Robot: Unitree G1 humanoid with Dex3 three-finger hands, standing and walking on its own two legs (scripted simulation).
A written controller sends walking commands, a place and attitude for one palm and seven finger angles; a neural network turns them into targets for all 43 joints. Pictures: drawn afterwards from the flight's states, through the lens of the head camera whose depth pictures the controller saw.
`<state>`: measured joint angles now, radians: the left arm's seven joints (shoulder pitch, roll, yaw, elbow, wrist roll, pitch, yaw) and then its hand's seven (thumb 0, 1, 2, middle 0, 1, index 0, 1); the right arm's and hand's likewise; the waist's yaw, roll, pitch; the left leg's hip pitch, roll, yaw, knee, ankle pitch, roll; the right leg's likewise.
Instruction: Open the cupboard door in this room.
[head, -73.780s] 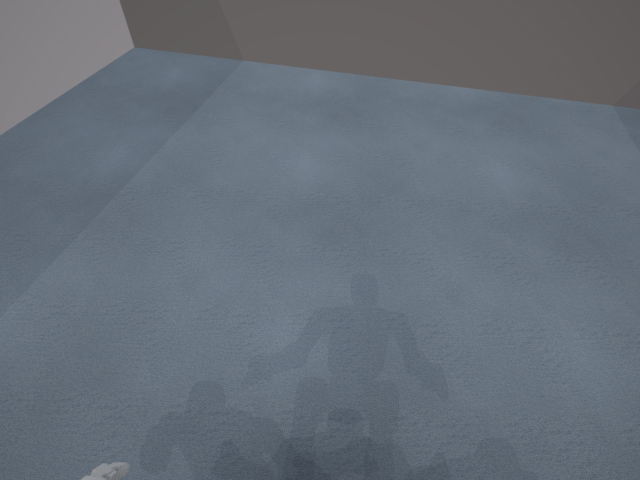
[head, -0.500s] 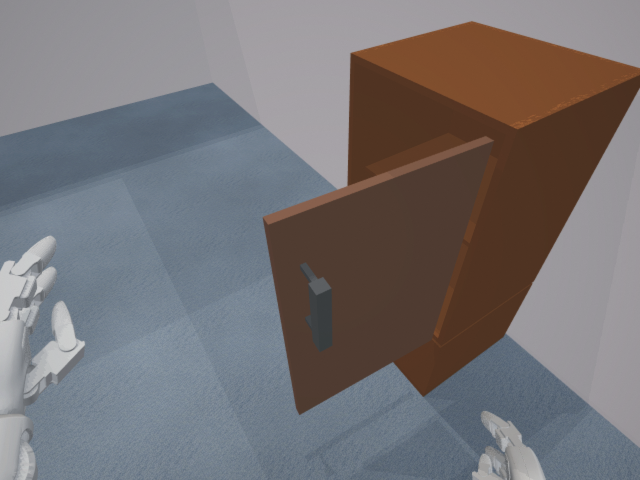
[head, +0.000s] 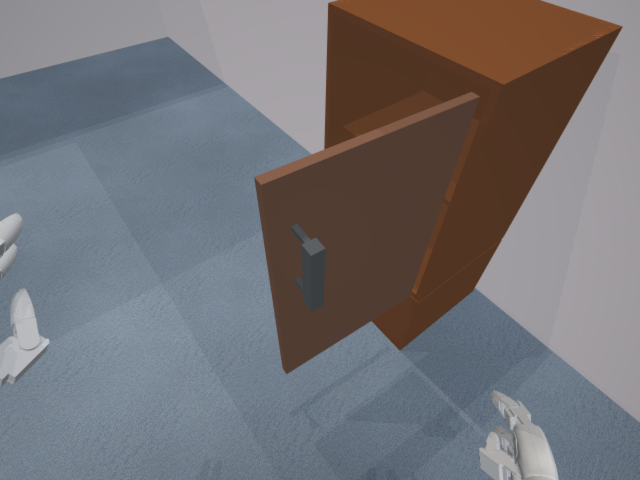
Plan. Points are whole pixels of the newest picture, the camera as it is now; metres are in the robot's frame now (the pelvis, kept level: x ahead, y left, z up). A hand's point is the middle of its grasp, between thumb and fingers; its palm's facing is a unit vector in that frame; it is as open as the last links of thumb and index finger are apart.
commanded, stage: step back with the hand held close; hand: left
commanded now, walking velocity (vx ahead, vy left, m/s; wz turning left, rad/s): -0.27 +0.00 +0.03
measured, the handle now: (306, 268) +0.42 +0.05 -0.01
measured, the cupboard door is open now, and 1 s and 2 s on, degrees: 86 86 86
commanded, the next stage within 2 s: stop stepping back and stand still in 1.16 s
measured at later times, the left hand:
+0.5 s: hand out of the picture +0.11 +0.28 +0.17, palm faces +0.53 -0.71 -0.47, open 7.4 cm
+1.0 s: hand out of the picture +0.09 +0.21 +0.17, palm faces +0.30 -0.82 -0.49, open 7.4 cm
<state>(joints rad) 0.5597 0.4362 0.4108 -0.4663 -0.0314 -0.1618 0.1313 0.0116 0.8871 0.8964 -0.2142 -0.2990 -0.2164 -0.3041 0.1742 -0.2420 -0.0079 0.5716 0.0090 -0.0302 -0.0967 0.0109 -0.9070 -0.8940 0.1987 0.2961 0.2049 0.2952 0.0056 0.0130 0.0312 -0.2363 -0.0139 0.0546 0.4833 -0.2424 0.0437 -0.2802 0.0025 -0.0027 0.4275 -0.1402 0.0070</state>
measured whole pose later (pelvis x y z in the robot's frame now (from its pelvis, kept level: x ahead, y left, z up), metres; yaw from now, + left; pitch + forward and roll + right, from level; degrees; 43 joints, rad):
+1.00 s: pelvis -0.14 -0.03 +0.00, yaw -2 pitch +6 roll -2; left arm 0.52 0.48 0.46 -0.57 -0.04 -0.24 0.11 0.01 0.88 0.90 -0.21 -0.30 -0.22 -0.30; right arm 0.13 -0.17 0.03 0.63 0.01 -0.10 -0.08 0.01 -0.90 -0.89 0.20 0.30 0.21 0.30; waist -0.02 -0.06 -0.01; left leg -0.38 0.03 0.08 0.47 -0.19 0.04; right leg -0.23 0.10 0.01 0.61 -0.27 0.02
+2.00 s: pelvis -0.30 -0.09 -0.01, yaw +2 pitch -1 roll +0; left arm 0.48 0.37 0.40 -0.40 0.00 -0.22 0.16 0.01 0.89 0.90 -0.21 -0.30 -0.21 -0.30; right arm 0.25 -0.21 0.01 0.69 0.00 -0.11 -0.06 0.01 -0.91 -0.89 0.20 0.30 0.21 0.30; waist 0.00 0.00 -0.02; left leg -0.33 0.02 0.05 0.84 -0.44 0.02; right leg -0.30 0.00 -0.06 0.57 -0.25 -0.04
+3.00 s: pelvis -0.31 -0.08 +0.00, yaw +4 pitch -2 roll +0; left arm 0.23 0.18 0.01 1.12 0.01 0.01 0.02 0.00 0.91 0.90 -0.20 -0.30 -0.20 -0.30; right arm 0.25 -0.18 -0.01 1.13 -0.02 0.01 -0.02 0.00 -0.91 -0.89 0.20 0.30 0.20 0.29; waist -0.02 0.02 0.05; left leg -0.21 -0.01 0.01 0.41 -0.17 0.01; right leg -0.19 0.01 0.04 0.43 -0.21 0.00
